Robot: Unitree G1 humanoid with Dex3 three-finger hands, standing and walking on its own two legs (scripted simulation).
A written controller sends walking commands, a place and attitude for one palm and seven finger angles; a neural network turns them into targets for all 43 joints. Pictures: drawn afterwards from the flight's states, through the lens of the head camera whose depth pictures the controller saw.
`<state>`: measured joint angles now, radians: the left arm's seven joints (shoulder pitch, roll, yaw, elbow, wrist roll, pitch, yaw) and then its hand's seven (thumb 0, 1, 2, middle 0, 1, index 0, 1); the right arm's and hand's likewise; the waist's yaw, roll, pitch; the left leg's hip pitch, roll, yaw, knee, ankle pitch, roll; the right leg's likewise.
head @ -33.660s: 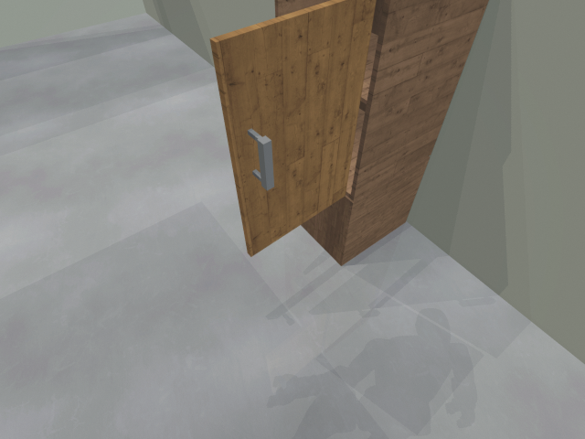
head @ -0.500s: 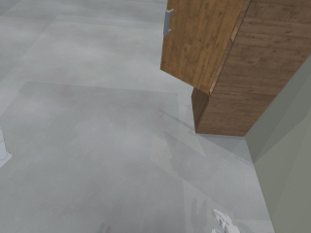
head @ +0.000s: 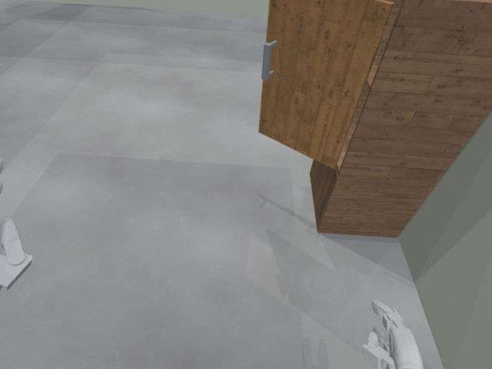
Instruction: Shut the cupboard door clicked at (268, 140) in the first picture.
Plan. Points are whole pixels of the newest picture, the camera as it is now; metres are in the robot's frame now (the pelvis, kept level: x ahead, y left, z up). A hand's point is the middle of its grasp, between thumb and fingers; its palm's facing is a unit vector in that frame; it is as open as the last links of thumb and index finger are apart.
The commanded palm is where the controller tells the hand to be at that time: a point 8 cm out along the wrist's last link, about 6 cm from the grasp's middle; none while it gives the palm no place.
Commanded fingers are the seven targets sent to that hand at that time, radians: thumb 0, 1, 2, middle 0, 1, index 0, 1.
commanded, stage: let the arm hang, fingers relaxed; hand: left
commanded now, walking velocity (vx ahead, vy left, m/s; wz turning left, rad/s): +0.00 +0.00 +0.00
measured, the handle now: (269, 60) +1.09 -0.04 +0.01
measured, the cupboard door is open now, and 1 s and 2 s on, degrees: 55 55 55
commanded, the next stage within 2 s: look to check the result in 1.18 s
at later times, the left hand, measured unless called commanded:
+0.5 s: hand out of the picture -0.04 +0.21 -0.17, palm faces +0.03 -0.98 -0.19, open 7.0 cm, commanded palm none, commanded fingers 0.00 0.90 0.90 -0.20 -0.30 -0.20 -0.30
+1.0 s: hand out of the picture -0.04 +0.20 -0.17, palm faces +0.02 -0.99 -0.16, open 7.3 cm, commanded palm none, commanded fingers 0.00 0.90 0.90 -0.20 -0.30 -0.20 -0.30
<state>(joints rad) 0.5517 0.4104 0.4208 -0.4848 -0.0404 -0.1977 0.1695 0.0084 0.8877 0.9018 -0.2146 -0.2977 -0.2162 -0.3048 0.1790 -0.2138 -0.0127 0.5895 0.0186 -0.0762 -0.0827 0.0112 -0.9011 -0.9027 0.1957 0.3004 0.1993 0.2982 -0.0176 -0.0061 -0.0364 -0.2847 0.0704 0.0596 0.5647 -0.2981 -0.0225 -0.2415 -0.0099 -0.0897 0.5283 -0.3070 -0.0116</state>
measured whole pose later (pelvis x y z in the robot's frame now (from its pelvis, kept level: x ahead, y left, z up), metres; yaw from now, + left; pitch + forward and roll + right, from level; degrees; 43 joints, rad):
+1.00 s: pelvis -0.04 +0.04 +0.01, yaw +0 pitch -2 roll +0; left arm 0.29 0.13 0.01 1.12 0.02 0.01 0.03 0.00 0.91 0.90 -0.20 -0.29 -0.20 -0.30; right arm 0.32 -0.11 0.00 1.10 -0.02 0.01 -0.02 0.01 -0.91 -0.90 0.20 0.30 0.20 0.30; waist -0.01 -0.01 0.02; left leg -0.22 0.00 0.10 0.43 -0.18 0.04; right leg -0.21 -0.07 -0.05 0.43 -0.19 0.04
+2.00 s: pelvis -0.01 +0.02 +0.01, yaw +1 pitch -1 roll +0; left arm 0.15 0.26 0.02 1.11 0.02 0.00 0.02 0.00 0.91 0.90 -0.20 -0.30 -0.20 -0.30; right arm 0.17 -0.26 -0.01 1.10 -0.02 0.01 -0.01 0.00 -0.90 -0.90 0.20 0.30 0.20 0.30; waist -0.01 0.00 0.05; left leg -0.17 0.01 0.06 0.38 -0.19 0.01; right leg -0.14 -0.06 -0.09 0.38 -0.22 0.02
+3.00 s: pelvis +0.26 +0.08 +0.01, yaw +39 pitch +1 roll +0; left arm 0.30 0.20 0.06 0.98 0.03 -0.07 0.01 0.00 0.92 0.90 -0.20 -0.30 -0.20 -0.30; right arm 0.10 -0.26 -0.08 0.91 -0.04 0.02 0.05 0.01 -0.91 -0.90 0.19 0.30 0.19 0.30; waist 0.00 -0.01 0.09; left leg -0.60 0.10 0.07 0.89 -0.22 0.00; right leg -0.09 -0.09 -0.31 0.37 -0.28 0.00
